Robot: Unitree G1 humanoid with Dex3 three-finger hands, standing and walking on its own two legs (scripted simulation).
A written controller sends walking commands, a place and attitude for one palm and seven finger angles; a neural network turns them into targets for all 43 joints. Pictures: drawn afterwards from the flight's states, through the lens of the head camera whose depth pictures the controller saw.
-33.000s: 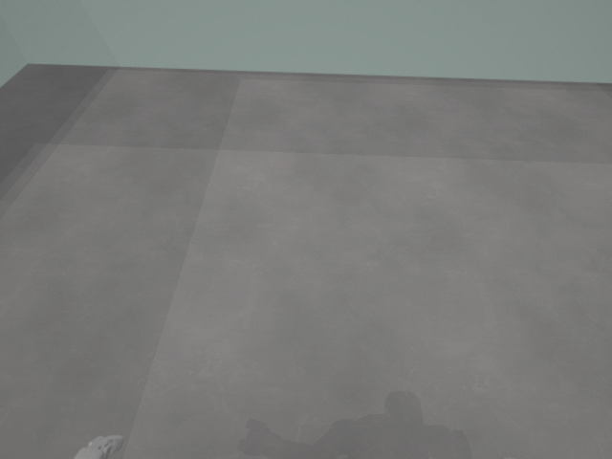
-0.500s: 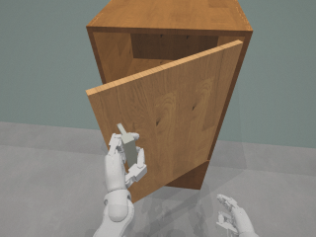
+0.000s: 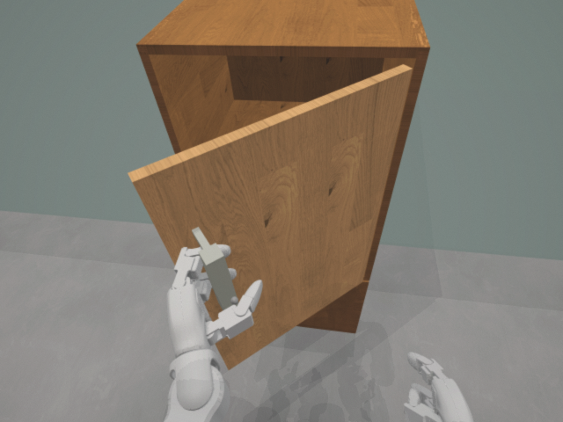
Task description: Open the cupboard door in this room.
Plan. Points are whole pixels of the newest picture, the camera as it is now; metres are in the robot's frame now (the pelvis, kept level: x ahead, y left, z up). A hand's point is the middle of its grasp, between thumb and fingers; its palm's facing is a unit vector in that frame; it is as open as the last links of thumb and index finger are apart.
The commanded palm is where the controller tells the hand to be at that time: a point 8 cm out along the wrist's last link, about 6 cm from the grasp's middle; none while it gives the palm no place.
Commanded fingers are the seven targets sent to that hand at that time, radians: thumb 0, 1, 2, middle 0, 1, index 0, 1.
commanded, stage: open thumb and fingers to let go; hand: left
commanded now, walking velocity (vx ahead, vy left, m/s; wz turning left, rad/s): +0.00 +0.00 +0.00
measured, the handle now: (214, 270) +0.31 +0.11 +0.08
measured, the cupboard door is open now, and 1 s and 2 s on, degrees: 42 42 42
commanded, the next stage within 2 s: slide the hand sideways off the handle in 0.50 s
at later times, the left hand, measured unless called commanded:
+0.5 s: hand (230, 304) +0.26 +0.08 +0.08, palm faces +0.22 -0.97 +0.01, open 15.1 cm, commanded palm +0.22 +0.13 +0.08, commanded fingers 0.00 -0.50 0.30 -0.15 -0.30 -0.15 -0.30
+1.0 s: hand (217, 330) +0.22 +0.09 +0.08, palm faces -0.19 -0.98 +0.04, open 16.3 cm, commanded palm +0.20 +0.15 +0.08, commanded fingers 0.00 -0.50 0.30 -0.15 -0.30 -0.15 -0.30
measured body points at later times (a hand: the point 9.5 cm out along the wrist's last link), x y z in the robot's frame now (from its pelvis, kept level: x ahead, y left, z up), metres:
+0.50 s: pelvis +0.00 +0.02 +0.00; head +0.01 +0.00 +0.45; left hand +0.24 +0.13 +0.08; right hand +0.18 -0.20 -0.09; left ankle +0.02 +0.15 -0.70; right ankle -0.01 -0.02 -0.70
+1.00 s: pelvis +0.00 +0.07 -0.01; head +0.01 +0.06 +0.44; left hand +0.23 +0.14 +0.08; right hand +0.16 -0.15 -0.08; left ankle +0.02 +0.15 -0.70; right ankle -0.01 -0.02 -0.70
